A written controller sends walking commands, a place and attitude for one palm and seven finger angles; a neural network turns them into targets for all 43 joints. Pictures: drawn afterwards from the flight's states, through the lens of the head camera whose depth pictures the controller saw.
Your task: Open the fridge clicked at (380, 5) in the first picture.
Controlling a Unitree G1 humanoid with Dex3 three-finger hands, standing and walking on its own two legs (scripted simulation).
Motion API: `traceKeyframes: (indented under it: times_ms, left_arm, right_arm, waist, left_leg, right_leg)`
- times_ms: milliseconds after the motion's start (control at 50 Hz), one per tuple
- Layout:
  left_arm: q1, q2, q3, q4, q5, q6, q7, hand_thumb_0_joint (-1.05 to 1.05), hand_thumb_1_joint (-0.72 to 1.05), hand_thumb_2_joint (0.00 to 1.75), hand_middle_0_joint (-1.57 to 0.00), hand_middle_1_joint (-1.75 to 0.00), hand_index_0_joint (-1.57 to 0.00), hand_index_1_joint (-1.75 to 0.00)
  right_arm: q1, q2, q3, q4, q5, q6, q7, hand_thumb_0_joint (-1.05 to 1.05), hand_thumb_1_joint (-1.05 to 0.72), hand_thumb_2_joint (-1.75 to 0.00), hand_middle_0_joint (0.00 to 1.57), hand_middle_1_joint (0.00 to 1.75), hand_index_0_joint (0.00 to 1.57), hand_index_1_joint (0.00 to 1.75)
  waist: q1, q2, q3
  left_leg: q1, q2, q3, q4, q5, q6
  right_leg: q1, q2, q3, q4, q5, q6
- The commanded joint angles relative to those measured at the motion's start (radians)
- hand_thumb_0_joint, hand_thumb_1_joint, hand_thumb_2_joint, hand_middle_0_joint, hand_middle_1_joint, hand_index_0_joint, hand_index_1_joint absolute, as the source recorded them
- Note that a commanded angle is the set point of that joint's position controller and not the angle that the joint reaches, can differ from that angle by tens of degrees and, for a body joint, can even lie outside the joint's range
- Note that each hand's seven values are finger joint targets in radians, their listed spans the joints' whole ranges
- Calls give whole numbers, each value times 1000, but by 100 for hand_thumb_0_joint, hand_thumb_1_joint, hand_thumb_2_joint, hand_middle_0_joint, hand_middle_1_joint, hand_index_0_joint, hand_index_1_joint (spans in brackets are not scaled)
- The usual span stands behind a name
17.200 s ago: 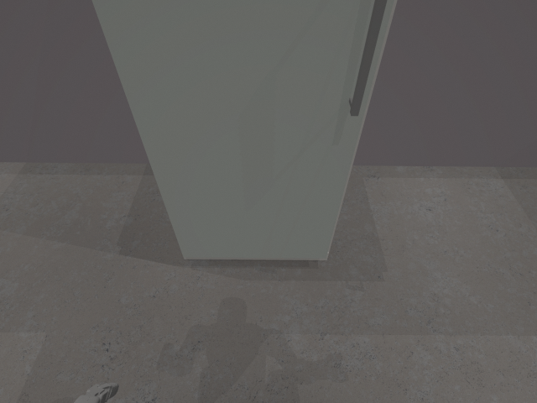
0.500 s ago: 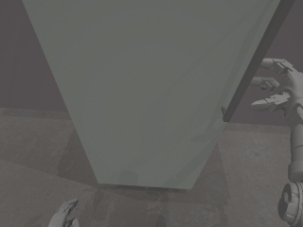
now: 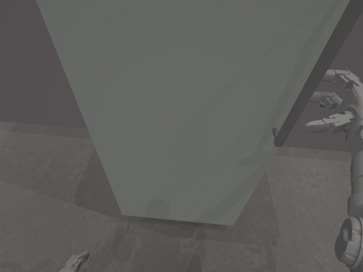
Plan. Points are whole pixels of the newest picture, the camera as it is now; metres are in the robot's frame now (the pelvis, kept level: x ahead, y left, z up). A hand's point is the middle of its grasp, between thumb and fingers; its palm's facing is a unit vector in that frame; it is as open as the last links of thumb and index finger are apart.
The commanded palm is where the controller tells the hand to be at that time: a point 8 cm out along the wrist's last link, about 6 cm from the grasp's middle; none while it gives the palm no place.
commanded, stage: slide the fingers in behind the handle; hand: right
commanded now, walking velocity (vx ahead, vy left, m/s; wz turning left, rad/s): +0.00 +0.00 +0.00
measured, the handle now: (308, 80) +0.47 -0.21 +0.23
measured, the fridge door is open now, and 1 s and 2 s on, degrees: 0 0 0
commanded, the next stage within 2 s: grip the handle and tug to test in 1.62 s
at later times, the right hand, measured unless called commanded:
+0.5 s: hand (318, 105) +0.41 -0.22 +0.20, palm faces +0.02 +1.00 -0.01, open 14.0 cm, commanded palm +0.39 -0.27 +0.20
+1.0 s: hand (309, 106) +0.41 -0.20 +0.20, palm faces +0.01 +1.00 +0.01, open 14.0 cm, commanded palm +0.38 -0.25 +0.20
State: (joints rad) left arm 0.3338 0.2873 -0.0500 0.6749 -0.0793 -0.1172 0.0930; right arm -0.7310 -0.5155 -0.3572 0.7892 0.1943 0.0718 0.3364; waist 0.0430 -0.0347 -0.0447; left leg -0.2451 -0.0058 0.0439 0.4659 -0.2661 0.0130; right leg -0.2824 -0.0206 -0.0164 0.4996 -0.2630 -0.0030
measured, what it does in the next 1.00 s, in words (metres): stands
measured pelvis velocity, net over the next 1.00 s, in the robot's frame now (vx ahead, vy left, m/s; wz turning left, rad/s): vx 0.01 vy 0.00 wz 0.01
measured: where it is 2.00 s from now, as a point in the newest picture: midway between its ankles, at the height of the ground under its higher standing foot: outside the picture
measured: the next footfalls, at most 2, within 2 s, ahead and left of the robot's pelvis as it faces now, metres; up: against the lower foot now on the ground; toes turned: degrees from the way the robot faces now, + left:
none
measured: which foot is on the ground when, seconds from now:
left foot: down 0.00-1.00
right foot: down 0.00-1.00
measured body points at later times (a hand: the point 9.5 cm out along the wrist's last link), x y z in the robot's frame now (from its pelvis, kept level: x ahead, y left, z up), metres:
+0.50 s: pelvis +0.00 +0.00 +0.00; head +0.00 +0.01 +0.45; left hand +0.14 +0.25 -0.10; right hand +0.41 -0.27 +0.21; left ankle -0.02 +0.11 -0.74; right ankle +0.00 -0.12 -0.74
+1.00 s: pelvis +0.01 +0.00 +0.00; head +0.00 +0.01 +0.45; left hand +0.14 +0.25 -0.10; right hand +0.40 -0.26 +0.21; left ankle -0.02 +0.11 -0.74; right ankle +0.00 -0.12 -0.74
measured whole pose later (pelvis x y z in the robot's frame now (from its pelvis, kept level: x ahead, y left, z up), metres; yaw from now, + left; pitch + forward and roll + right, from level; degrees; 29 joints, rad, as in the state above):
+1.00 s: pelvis +0.01 +0.00 +0.00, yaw +0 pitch +1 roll +0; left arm 0.27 0.27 -0.05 0.65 -0.08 -0.07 0.08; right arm -0.63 -0.40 -0.31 0.54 0.22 0.20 0.25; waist 0.02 -0.03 -0.06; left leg -0.21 0.00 0.04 0.46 -0.28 0.01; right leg -0.24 -0.02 -0.02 0.48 -0.27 0.00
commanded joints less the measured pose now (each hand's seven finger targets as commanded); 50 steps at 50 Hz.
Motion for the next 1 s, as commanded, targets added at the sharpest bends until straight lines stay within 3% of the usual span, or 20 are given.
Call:
traceKeyframes:
  times_ms: [0,60,100,160,240,300,380,400,480,600,640,680,700,760,780,800,880,900,960,980]
  left_arm:
    - [-52,142,47,-136,-2,-50,9,0,90,90,-20,-30,-20,-30]
    - [-62,138,48,-141,-4,-50,9,0,90,90,-20,-30,-20,-30]
    - [-69,140,48,-148,-5,-44,5,0,90,90,-20,-30,-20,-30]
    - [-81,134,46,-156,-6,-41,6,0,90,90,-20,-30,-20,-30]
    - [-84,131,46,-161,-2,-36,7,0,90,90,-20,-30,-20,-30]
    - [-97,124,44,-167,-2,-36,6,0,90,90,-20,-30,-20,-30]
    - [-101,122,44,-168,-5,-32,5,0,90,90,-20,-30,-20,-30]
    - [-112,120,43,-171,-4,-35,4,0,90,90,-20,-30,-20,-30]
    - [-112,125,45,-160,-8,-28,8,0,90,90,-20,-30,-20,-30]
    - [-126,114,44,-169,-3,-26,3,0,90,90,-20,-30,-20,-30]
    - [-120,113,42,-157,0,-25,4,0,90,90,-20,-30,-20,-30]
    - [-120,120,45,-158,0,-17,4,0,90,90,-20,-30,-20,-30]
    - [-127,118,44,-162,0,-18,5,0,90,90,-20,-30,-20,-30]
    - [-132,109,42,-167,-2,-16,2,0,90,90,-20,-30,-20,-30]
    - [-132,110,45,-174,-1,-14,-1,0,90,90,-20,-30,-20,-30]
    - [-141,107,43,-180,-1,-16,-4,0,90,90,-20,-30,-20,-30]
    - [-138,112,47,-170,-1,-11,-1,0,90,90,-20,-30,-20,-30]
    - [-142,113,46,-170,-2,-10,0,0,90,90,-20,-30,-20,-30]
    - [-149,109,45,-173,-3,-10,2,0,90,90,-20,-30,-20,-30]
    - [-145,113,47,-169,-2,-5,1,0,90,90,-20,-30,-20,-30]
  right_arm:
    - [-460,-268,-51,-254,29,-72,3,0,50,-30,30,120,30,120]
    - [-463,-229,-26,-261,31,-48,0,0,50,-30,30,120,30,120]
    - [-416,-257,-55,-266,31,-34,-7,0,50,-30,30,120,30,120]
    - [-431,-223,-27,-290,27,-19,-17,0,50,-30,30,120,30,120]
    - [-432,-259,-66,-325,28,-18,-33,0,50,-30,30,120,30,120]
    - [-450,-239,-45,-384,26,-28,-33,0,50,-30,30,120,30,120]
    - [-418,-210,-23,-401,31,-17,-30,0,50,-30,30,120,30,120]
    - [-407,-200,-25,-401,32,-7,-29,0,50,-30,30,120,30,120]
    - [-390,-170,0,-342,40,29,-32,0,50,-30,30,120,30,120]
    - [-422,-171,-7,-454,33,19,-63,0,50,-30,30,120,30,120]
    - [-422,-166,-15,-421,36,17,-71,0,50,-30,30,120,30,120]
    - [-379,-196,-41,-401,37,23,-74,0,50,-30,30,120,30,120]
    - [-386,-211,-58,-406,33,27,-77,0,50,-30,30,120,30,120]
    - [-397,-171,-18,-436,18,33,-80,0,50,-30,30,120,30,120]
    - [-373,-167,-13,-456,19,33,-80,0,50,-30,30,120,30,120]
    - [-394,-162,-8,-502,17,29,-81,0,50,-30,30,120,30,120]
    - [-346,-133,-4,-459,42,50,-75,0,50,-30,30,120,30,120]
    - [-339,-157,-32,-452,42,57,-79,0,50,-30,30,120,30,120]
    - [-327,-138,-19,-463,37,74,-84,0,50,-30,30,120,30,120]
    - [-313,-147,-18,-454,35,75,-87,0,50,-30,30,120,30,120]
  waist:
    - [-7,-33,-278]
    - [-2,-34,-267]
    - [-17,-9,-263]
    - [-11,-15,-249]
    - [-16,22,-287]
    - [-13,-31,-310]
    - [-14,-30,-299]
    - [-21,-57,-295]
    - [-9,28,-236]
    - [-20,-33,-322]
    - [-16,16,-301]
    - [-27,47,-292]
    - [-32,26,-295]
    - [-25,-25,-287]
    - [-32,-14,-302]
    - [-33,-57,-315]
    - [-25,31,-279]
    - [-32,41,-263]
    - [-34,16,-267]
    - [-32,38,-256]
  left_leg:
    - [36,-3,-18,-42,303,17]
    - [17,-2,-16,-46,285,15]
    - [37,-2,-19,-45,295,16]
    - [26,1,-16,-46,273,15]
    - [62,1,-23,-41,320,11]
    - [69,1,-25,-37,351,13]
    - [71,0,-18,-37,361,16]
    - [66,0,-22,-35,374,18]
    - [37,0,-12,-50,313,14]
    - [68,0,-18,-35,366,17]
    - [71,-1,-14,-37,362,14]
    - [85,0,-15,-39,358,12]
    - [93,3,-22,-38,366,11]
    - [82,4,-19,-35,377,14]
    - [97,3,-16,-30,397,16]
    - [95,3,-18,-29,405,18]
    - [84,-1,-15,-44,374,12]
    - [85,-1,-14,-43,370,12]
    - [80,2,-17,-42,364,12]
    - [79,2,-15,-46,357,10]
  right_leg:
    - [177,12,32,-38,261,-45]
    - [177,13,32,-41,243,-44]
    - [161,14,28,-42,245,-46]
    - [155,14,29,-46,225,-44]
    - [164,17,25,-38,255,-49]
    - [196,17,18,-32,290,-48]
    - [200,16,17,-28,307,-46]
    - [204,18,17,-28,314,-46]
    - [169,15,21,-35,256,-48]
    - [221,19,27,-26,323,-44]
    - [199,18,28,-31,307,-44]
    - [178,17,18,-32,295,-47]
    - [173,21,17,-36,291,-48]
    - [189,20,13,-34,312,-45]
    - [196,15,12,-31,339,-45]
    - [215,19,15,-31,353,-43]
    - [191,15,11,-33,306,-46]
    - [179,15,14,-41,296,-46]
    - [181,19,11,-40,294,-45]
    - [174,15,8,-40,289,-46]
